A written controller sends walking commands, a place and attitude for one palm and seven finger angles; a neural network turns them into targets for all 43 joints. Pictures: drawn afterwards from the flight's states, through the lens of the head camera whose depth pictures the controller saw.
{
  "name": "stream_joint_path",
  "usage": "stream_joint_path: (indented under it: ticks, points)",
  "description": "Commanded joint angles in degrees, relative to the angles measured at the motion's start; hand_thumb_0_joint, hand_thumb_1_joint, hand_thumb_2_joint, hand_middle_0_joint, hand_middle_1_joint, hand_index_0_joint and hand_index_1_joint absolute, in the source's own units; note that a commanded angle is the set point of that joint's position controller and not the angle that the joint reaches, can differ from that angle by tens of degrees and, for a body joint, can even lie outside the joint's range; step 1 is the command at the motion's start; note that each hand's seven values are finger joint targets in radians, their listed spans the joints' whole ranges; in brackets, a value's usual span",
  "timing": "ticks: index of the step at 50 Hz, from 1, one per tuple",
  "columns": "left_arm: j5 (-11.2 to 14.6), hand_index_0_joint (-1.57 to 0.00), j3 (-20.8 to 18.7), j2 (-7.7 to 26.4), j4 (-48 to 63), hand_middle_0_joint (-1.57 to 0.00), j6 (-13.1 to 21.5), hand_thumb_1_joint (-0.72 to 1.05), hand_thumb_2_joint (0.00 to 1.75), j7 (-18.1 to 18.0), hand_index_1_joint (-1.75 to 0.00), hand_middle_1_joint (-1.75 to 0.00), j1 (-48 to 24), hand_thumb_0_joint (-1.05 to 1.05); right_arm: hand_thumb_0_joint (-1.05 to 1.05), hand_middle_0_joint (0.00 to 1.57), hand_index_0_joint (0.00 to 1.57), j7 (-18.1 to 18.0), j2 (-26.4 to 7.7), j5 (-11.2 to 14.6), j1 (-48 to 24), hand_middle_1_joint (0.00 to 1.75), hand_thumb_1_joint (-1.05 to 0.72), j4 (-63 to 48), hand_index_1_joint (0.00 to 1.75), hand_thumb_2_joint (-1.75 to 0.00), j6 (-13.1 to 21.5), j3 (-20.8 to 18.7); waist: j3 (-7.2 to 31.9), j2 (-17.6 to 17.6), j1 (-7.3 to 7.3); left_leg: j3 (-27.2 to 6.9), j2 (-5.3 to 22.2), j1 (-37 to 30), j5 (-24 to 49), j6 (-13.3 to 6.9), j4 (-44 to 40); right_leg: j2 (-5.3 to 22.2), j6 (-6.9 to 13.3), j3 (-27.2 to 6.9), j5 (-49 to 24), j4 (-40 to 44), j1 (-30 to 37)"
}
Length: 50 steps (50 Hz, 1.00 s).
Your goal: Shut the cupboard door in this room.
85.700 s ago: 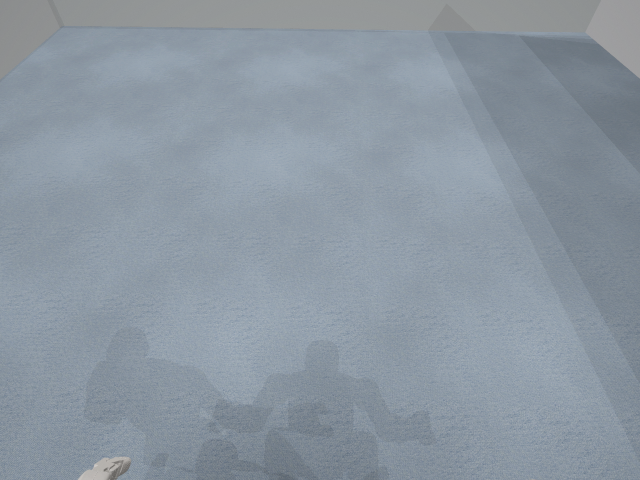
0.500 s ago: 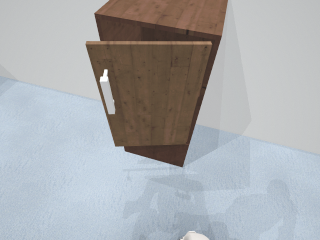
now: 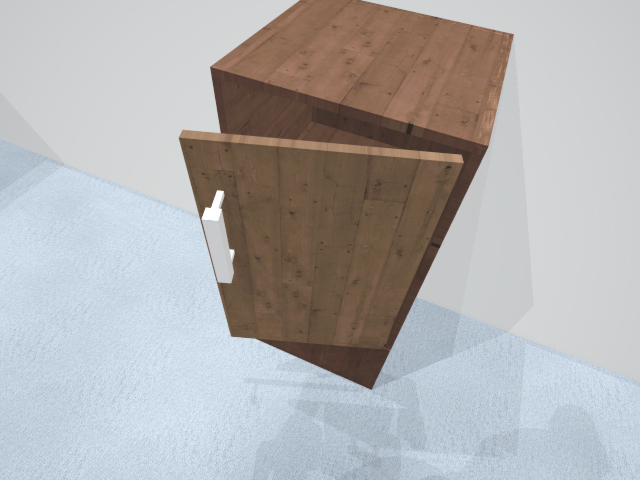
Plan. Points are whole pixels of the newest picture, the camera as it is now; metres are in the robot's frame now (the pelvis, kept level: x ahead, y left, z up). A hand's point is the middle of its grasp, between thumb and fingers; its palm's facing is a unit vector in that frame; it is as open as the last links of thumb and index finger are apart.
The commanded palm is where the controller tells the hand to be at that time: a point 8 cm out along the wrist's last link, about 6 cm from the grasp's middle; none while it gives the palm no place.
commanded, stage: come to a stop and stand still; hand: left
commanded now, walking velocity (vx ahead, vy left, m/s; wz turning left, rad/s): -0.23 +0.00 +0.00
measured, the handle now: (222, 238) +0.45 +0.20 -0.01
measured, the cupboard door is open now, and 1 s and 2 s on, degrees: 19 19 19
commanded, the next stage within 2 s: look again from close up in 0.70 s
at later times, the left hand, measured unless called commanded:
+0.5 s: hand out of the picture +0.05 +0.21 -0.17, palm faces -0.04 -0.97 -0.25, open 7.3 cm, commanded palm none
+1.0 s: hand out of the picture -0.01 +0.20 -0.18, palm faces -0.06 -0.98 -0.18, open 7.3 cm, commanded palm none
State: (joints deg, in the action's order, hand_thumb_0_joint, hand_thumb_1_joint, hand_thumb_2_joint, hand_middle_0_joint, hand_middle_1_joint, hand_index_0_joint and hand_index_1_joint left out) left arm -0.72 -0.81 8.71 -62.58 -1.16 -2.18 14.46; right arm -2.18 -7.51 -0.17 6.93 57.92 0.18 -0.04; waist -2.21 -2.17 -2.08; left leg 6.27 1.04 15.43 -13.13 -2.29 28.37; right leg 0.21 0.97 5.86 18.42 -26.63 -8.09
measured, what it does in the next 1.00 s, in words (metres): stands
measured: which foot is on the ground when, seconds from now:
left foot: down 0.00-1.00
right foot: down 0.00-1.00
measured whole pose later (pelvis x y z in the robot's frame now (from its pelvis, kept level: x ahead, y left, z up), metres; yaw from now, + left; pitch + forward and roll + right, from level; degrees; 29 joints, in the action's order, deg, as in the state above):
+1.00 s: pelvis -0.02 +0.03 +0.00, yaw -3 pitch +0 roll +0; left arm -0.8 1.5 10.0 -61.2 -0.2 -1.8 16.5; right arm -1.1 -9.8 -0.2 14.5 61.9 1.2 1.1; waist -2.2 -1.1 -0.3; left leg 4.3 -2.1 12.7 -14.8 -3.8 26.8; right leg 1.8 -1.3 1.4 15.9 -26.5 -11.1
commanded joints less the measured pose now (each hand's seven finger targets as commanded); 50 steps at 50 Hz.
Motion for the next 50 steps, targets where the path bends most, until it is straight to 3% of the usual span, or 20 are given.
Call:
stream_joint_path:
  ticks: [1,3,6,8,9,10,11,12,14,15,16,17,18,19,20,21,24,28,32,50]
  points:
    - [-0.24,-0.20,-1.79,7.13,4.06,-0.20,0.46,0.90,0.90,-0.62,-0.30,-0.30,4.36,0.00,0.00,0.20,0.20,-0.78,-11.95,-0.24,6.56,0.30,-0.90,-2.05,0.30,-0.90,-1.32,-3.56,7.68,7.01,2.22,-10.97,12.98,-13.49,45.39,-3.50,-1.63,4.72,-0.40,-4.78,-15.62,-2.82,-4.71]
    - [-0.38,-0.20,-2.07,7.37,5.10,-0.20,0.34,0.90,0.90,-0.57,-0.30,-0.30,4.53,0.00,0.00,0.20,0.20,-0.67,-12.33,-0.32,5.40,0.30,-0.90,-3.10,0.30,-0.90,-1.74,-3.99,9.55,5.54,2.09,-10.56,12.71,-13.05,40.54,-3.42,-0.61,4.74,0.01,-5.74,-16.40,-3.09,-4.53]
    - [-0.75,-0.20,-2.36,8.52,6.26,-0.20,0.35,0.90,0.90,-0.54,-0.30,-0.30,4.36,0.00,0.00,0.20,0.20,-0.28,-11.01,-0.35,4.46,0.30,-0.90,-4.15,0.30,-0.90,-2.09,-4.02,9.01,-0.04,2.02,-8.04,8.78,-7.34,27.33,-0.94,2.78,8.17,2.29,-10.03,-28.82,-0.42,-1.46]
    - [-0.85,-0.20,-2.62,10.05,6.75,-0.20,0.40,0.90,0.90,-0.46,-0.30,-0.30,2.99,0.00,0.00,0.20,0.20,0.21,-9.10,-0.37,4.70,0.30,-0.90,-3.96,0.30,-0.90,-2.54,-3.76,6.37,-6.52,2.28,-4.17,3.34,-3.06,11.31,1.88,7.28,14.15,6.42,-14.12,-35.70,2.19,-1.26]
    - [-0.81,-0.20,-2.52,10.23,6.72,-0.20,0.47,0.90,0.90,-0.36,-0.30,-0.30,2.44,0.00,0.00,0.20,0.20,0.50,-8.01,-0.37,3.98,0.30,-0.90,-3.87,0.30,-0.90,-2.85,-3.37,3.82,-8.04,2.11,-4.11,1.18,-0.43,-1.95,2.80,9.82,16.35,8.66,-15.19,-37.49,4.20,-2.07]
    - [-0.93,-0.20,-2.43,10.12,6.68,-0.20,0.54,0.90,0.90,-0.31,-0.30,-0.30,2.05,0.00,0.00,0.20,0.20,0.63,-7.24,-0.36,3.70,0.30,-0.90,-3.82,0.30,-0.90,-3.11,-3.21,3.04,-7.83,1.93,-4.67,0.67,0.63,-9.59,3.01,12.36,17.58,10.44,-15.41,-37.38,5.70,-2.56]
    - [-1.28,-0.20,-1.35,8.68,9.42,-0.20,1.89,0.90,0.90,-2.48,-0.30,-0.30,5.33,0.00,0.00,0.20,0.20,0.83,-9.31,-0.55,-0.37,0.30,-0.90,-9.34,0.30,-0.90,-1.13,-3.74,1.04,-2.52,1.37,-2.58,-0.77,6.60,-13.44,3.69,14.52,14.39,5.79,-20.91,-62.12,2.86,0.59]
    - [-1.05,-0.20,-2.17,13.62,11.63,-0.20,2.65,0.90,0.90,-2.18,-0.30,-0.30,4.89,0.00,0.00,0.20,0.20,1.79,-6.80,-0.29,1.51,0.30,-0.90,-9.24,0.30,-0.90,-1.42,-3.35,4.60,-6.37,1.29,-4.69,0.71,8.58,-9.48,1.48,18.28,15.23,6.16,-16.19,-55.75,-0.49,3.39]
    - [-1.26,-0.20,-2.54,13.14,13.97,-0.20,3.33,0.90,0.90,-2.13,-0.30,-0.30,3.54,0.00,0.00,0.20,0.20,1.98,-6.69,0.14,3.38,0.30,-0.90,-10.83,0.30,-0.90,-1.00,-2.98,7.72,-4.84,2.21,-4.95,-0.05,8.04,-10.33,1.16,14.81,14.27,8.77,-14.16,-51.84,-2.92,5.25]
    - [-1.16,-0.20,-2.46,12.88,14.81,-0.20,3.25,0.90,0.90,-2.04,-0.30,-0.30,2.54,0.00,0.00,0.20,0.20,2.06,-6.31,-0.12,4.80,0.30,-0.90,-10.19,0.30,-0.90,-0.76,-2.62,7.78,-0.44,2.53,-3.12,-0.42,4.37,-7.00,1.30,9.35,12.96,8.10,-11.82,-49.68,-4.66,4.34]
    - [-0.78,-0.20,-1.98,12.97,15.07,-0.20,3.08,0.90,0.90,-1.91,-0.30,-0.30,1.81,0.00,0.00,0.20,0.20,2.00,-6.01,-0.15,7.14,0.30,-0.90,-9.44,0.30,-0.90,-0.49,-2.23,7.19,-0.82,3.64,-3.16,-0.90,-0.03,-1.44,1.16,3.14,11.26,6.41,-10.54,-43.89,-6.26,1.44]
    - [-0.28,-0.20,-1.55,11.82,14.95,-0.20,2.69,0.90,0.90,-1.74,-0.30,-0.30,1.48,0.00,0.00,0.20,0.20,1.92,-7.22,-0.26,8.54,0.30,-0.90,-8.57,0.30,-0.90,-0.20,-2.21,5.44,1.00,3.86,-4.95,1.15,-4.31,6.18,0.50,-0.05,9.14,4.28,-9.48,-33.31,-6.77,-3.49]
    - [-0.04,-0.20,-1.18,10.40,15.20,-0.20,2.14,0.90,0.90,-1.52,-0.30,-0.30,2.01,0.00,0.00,0.20,0.20,1.77,-8.92,-0.56,8.28,0.30,-0.90,-8.63,0.30,-0.90,0.04,-2.20,3.49,4.27,2.66,-9.07,5.22,-4.16,12.76,-0.99,-0.27,6.21,2.33,-8.59,-19.76,-5.17,-7.20]
    - [0.03,-0.20,-0.87,9.74,15.22,-0.20,1.84,0.90,0.90,-1.32,-0.30,-0.30,2.12,0.00,0.00,0.20,0.20,1.51,-10.20,-0.76,7.75,0.30,-0.90,-8.97,0.30,-0.90,0.21,-1.96,2.03,6.23,2.06,-11.96,7.05,-1.23,13.79,-2.28,-1.47,4.02,1.29,-7.49,-11.22,-3.66,-6.69]
    - [0.00,-0.20,-0.68,9.55,14.65,-0.20,1.43,0.90,0.90,-1.20,-0.30,-0.30,2.04,0.00,0.00,0.20,0.20,1.53,-10.31,-0.83,7.09,0.30,-0.90,-8.53,0.30,-0.90,0.51,-1.69,1.18,11.30,1.50,-14.57,7.74,1.08,14.41,-3.45,-4.00,2.96,0.78,-6.11,-5.13,-4.10,-5.03]
    - [0.01,-0.20,-0.52,9.73,14.04,-0.20,1.05,0.90,0.90,-0.99,-0.30,-0.30,1.92,0.00,0.00,0.20,0.20,1.51,-10.69,-0.74,6.32,0.30,-0.90,-8.58,0.30,-0.90,0.53,-1.42,-0.10,9.69,1.09,-15.74,7.78,3.14,9.38,-3.80,-6.00,1.91,0.47,-5.53,-0.56,-3.82,-4.39]
    - [-0.19,-0.20,-0.19,9.73,13.12,-0.20,0.77,0.90,0.90,-0.17,-0.30,-0.30,1.35,0.00,0.00,0.20,0.20,1.69,-11.21,-0.91,5.87,0.30,-0.90,-8.41,0.30,-0.90,0.20,-1.24,-3.21,4.39,1.18,-14.62,5.36,7.49,-11.90,-2.28,-9.88,2.87,1.20,-7.74,4.38,0.70,-4.84]
    - [-0.25,-0.20,-0.14,10.03,12.71,-0.20,0.93,0.90,0.90,0.09,-0.30,-0.30,1.13,0.00,0.00,0.20,0.20,1.85,-10.87,-1.14,7.93,0.30,-0.90,-6.56,0.30,-0.90,0.20,-1.06,-2.27,2.54,1.71,-13.62,4.25,6.67,-15.14,-1.64,-10.86,3.69,1.42,-8.77,6.92,2.56,-5.73]
    - [-0.20,-0.20,-0.04,9.62,11.91,-0.20,1.29,0.90,0.90,0.10,-0.30,-0.30,1.34,0.00,0.00,0.20,0.20,1.82,-10.27,-1.04,9.44,0.30,-0.90,-5.02,0.30,-0.90,0.59,-0.86,-0.65,1.01,1.91,-12.97,4.11,4.69,-12.42,-1.49,-10.47,4.39,1.45,-9.27,5.80,3.40,-5.70]
    - [-0.08,-0.20,1.03,7.84,3.21,-0.20,2.21,0.90,0.90,-0.26,-0.30,-0.30,4.27,0.00,0.00,0.20,0.20,0.66,-8.74,-0.11,9.65,0.30,-0.90,2.28,0.30,-0.90,2.11,-0.05,1.34,2.69,1.86,-9.95,4.84,-4.92,11.54,-1.34,-7.08,5.57,0.45,-8.26,-11.06,3.22,-2.35]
